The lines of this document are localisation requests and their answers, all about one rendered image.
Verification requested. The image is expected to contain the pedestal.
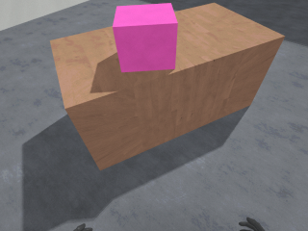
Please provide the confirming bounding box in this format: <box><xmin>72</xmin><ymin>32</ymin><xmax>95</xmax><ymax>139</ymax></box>
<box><xmin>50</xmin><ymin>3</ymin><xmax>285</xmax><ymax>170</ymax></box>

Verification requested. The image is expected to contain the right robot hand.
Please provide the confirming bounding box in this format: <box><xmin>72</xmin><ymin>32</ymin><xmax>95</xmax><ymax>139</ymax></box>
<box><xmin>239</xmin><ymin>217</ymin><xmax>265</xmax><ymax>231</ymax></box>

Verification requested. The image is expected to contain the carton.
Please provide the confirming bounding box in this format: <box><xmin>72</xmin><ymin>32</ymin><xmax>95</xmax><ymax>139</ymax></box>
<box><xmin>113</xmin><ymin>3</ymin><xmax>178</xmax><ymax>73</ymax></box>

